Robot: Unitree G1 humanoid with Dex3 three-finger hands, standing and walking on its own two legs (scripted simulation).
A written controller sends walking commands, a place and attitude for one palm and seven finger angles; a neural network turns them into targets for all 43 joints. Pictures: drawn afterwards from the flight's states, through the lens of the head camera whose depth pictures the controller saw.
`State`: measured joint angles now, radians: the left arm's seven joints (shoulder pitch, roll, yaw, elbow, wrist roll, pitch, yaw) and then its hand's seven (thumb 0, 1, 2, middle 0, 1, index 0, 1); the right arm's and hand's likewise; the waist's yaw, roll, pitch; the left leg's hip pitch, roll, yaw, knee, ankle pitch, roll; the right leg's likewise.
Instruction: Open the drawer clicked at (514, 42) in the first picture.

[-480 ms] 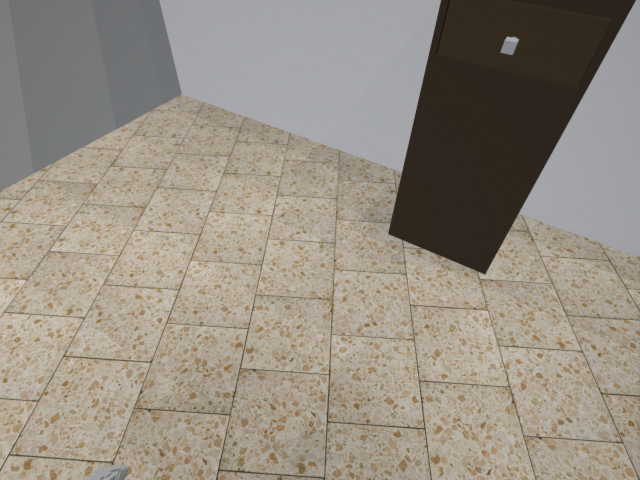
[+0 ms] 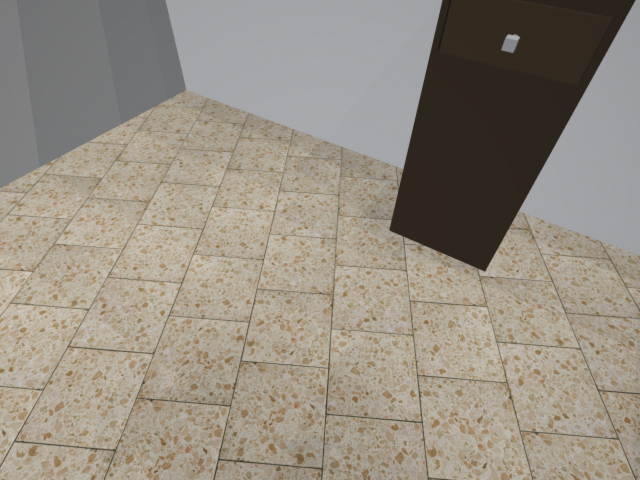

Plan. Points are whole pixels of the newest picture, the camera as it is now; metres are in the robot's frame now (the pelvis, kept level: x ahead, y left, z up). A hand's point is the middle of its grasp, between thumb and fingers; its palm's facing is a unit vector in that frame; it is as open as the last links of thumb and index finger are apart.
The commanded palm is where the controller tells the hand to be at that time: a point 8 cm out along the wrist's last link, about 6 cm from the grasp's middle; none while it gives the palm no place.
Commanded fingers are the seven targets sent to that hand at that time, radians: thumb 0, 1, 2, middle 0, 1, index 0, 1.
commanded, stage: stand and wait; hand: left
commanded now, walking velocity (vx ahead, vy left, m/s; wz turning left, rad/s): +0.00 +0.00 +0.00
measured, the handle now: (512, 41) +1.15 -0.44 +0.10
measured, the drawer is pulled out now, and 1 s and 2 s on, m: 0.00 0.00 0.00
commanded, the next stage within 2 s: look at it before walking up in 0.38 s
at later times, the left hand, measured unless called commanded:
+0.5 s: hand out of the picture +0.09 +0.24 -0.15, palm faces -0.03 -0.94 -0.33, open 7.4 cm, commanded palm none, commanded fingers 0.00 0.90 0.90 -0.20 -0.30 -0.20 -0.30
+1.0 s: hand out of the picture +0.09 +0.24 -0.15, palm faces -0.02 -0.94 -0.33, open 7.4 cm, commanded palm none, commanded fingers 0.00 0.90 0.90 -0.20 -0.30 -0.20 -0.30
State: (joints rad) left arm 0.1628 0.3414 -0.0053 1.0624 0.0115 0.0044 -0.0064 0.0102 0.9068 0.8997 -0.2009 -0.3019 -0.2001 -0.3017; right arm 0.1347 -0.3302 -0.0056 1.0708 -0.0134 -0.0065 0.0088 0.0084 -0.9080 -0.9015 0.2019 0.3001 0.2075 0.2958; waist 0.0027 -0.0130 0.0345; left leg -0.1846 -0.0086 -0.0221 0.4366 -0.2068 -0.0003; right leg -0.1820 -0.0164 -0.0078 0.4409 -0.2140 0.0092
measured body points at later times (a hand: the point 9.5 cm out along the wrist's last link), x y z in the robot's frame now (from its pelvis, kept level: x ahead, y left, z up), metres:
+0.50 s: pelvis +0.01 -0.01 +0.00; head +0.01 +0.00 +0.45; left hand +0.09 +0.29 -0.13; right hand +0.08 -0.30 -0.13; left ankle +0.02 +0.12 -0.74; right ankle +0.02 -0.12 -0.74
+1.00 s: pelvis +0.02 -0.01 +0.00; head +0.03 +0.00 +0.45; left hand +0.09 +0.29 -0.13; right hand +0.11 -0.30 -0.13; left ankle +0.02 +0.12 -0.74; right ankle +0.02 -0.12 -0.74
